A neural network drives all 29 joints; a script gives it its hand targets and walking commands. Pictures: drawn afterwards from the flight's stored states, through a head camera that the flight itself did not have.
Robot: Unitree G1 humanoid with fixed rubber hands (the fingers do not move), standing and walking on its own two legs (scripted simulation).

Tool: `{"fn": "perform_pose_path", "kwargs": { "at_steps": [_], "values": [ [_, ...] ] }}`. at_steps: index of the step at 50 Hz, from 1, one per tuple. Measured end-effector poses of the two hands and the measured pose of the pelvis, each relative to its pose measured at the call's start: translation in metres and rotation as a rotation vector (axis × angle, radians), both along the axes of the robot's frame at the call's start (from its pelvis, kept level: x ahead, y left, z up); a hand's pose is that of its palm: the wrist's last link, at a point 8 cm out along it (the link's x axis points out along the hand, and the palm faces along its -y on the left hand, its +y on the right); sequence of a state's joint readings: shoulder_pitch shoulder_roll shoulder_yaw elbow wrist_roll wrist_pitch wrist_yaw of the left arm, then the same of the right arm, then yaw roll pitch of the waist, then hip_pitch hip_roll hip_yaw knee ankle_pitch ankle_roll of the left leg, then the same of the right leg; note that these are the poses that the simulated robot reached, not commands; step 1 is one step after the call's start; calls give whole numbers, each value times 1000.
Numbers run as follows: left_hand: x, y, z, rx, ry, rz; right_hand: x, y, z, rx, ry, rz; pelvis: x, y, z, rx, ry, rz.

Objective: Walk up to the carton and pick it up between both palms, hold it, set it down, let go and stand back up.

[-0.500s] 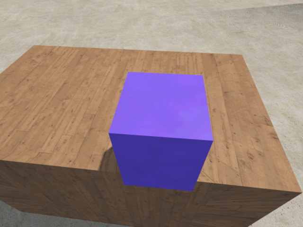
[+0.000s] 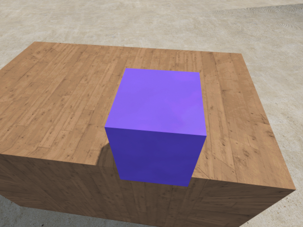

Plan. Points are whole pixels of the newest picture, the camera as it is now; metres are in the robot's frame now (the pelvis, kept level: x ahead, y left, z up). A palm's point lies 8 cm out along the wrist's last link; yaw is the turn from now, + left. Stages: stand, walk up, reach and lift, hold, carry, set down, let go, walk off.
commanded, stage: stand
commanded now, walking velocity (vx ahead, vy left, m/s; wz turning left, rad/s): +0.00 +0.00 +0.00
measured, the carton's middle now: (157, 128) +0.39 +0.00 +0.06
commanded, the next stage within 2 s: reach and lift in 0.16 s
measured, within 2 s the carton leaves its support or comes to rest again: neither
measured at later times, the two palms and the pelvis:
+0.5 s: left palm out of the picture +0.14 +0.22 -0.13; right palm out of the picture +0.14 -0.18 -0.12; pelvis -0.03 +0.01 +0.00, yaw +1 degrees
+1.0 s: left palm out of the picture +0.08 +0.21 -0.09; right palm out of the picture +0.09 -0.19 -0.09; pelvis -0.07 +0.01 +0.00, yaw +2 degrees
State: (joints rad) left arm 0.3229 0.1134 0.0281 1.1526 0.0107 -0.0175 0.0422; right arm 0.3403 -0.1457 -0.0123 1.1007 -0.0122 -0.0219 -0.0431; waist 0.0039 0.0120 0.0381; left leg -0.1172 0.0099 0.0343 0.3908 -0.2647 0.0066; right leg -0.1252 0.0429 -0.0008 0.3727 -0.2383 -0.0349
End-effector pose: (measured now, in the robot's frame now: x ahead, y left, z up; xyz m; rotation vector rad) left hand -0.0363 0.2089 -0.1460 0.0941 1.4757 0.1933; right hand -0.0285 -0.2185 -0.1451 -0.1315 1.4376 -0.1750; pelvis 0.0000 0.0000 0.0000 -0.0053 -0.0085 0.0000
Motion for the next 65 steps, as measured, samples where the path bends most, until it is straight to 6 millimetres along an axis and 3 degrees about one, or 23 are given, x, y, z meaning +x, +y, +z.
{"fn": "perform_pose_path", "kwargs": {
  "at_steps": [9, 11, 15, 16, 18, 20, 24, 27, 38, 47, 51, 57, 65],
  "values": [
    [11, 5, -3, -6, -29, -7, 10, 7, 0, -2, -28, -7, -5, 6, 0, 1, 3, -4],
    [55, 15, -7, -7, -87, -15, 47, 1, -4, -6, -54, -25, -18, 7, -6, 2, 45, 9],
    [202, 37, 12, 19, -274, -82, 173, -13, 7, -25, -179, -12, -44, 9, -27, -2, 158, 26],
    [224, 38, 19, 18, -281, -83, 194, -11, 13, -17, -192, -12, -46, 9, -30, -5, 189, 26],
    [242, 34, 27, 6, -261, -78, 216, -2, 21, 12, -198, -10, -45, 11, -30, -7, 225, 22],
    [232, 27, 27, -15, -212, -77, 213, 11, 23, 41, -177, 5, -40, 12, -23, -3, 231, 21],
    [181, 12, 20, -59, -146, -73, 176, 33, 21, 76, -122, 32, -29, 13, -5, -5, 201, 14],
    [163, 12, 21, -60, -203, -66, 162, 38, 22, 68, -167, 38, -32, 14, -1, -6, 178, 24],
    [165, 23, 49, -28, -379, -92, 167, 29, 52, 28, -355, 34, -62, 12, -2, -5, 116, 37],
    [125, 10, 52, -47, -421, -86, 128, 28, 55, 30, -385, 32, -70, 8, -1, -2, 51, 34],
    [117, 5, 56, -55, -457, -96, 122, 26, 61, 24, -431, 28, -72, 7, -1, -2, 43, 34],
    [127, 7, 74, -39, -542, -113, 125, 35, 72, 50, -487, 36, -68, 6, 0, -1, 18, 36],
    [129, 7, 84, -52, -582, -126, 131, 37, 86, 44, -553, 20, -55, 8, 3, 2, 1, 36]
  ]
}}
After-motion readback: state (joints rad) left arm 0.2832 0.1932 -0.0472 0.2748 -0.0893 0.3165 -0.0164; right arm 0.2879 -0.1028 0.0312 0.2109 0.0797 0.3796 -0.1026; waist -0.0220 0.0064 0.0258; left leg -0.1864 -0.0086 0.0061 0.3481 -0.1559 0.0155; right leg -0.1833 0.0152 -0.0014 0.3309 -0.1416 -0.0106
